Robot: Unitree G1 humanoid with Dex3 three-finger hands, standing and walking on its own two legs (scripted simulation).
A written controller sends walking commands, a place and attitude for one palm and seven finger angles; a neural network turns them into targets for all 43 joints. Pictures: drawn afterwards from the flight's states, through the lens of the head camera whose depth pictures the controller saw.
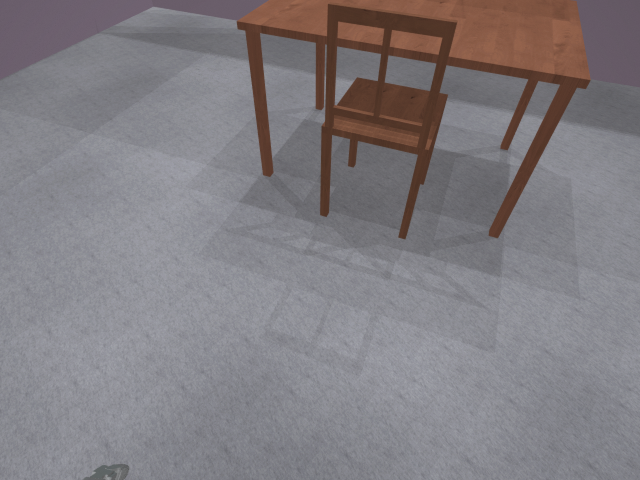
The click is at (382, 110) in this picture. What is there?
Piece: chair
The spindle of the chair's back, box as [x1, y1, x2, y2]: [373, 29, 391, 116]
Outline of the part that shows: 384,29 373,115 378,116 380,111 391,30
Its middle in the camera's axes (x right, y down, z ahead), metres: +0.19 -0.52 +1.23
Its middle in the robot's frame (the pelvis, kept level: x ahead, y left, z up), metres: +1.27 -0.14 -0.08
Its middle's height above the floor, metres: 0.69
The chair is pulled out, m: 0.00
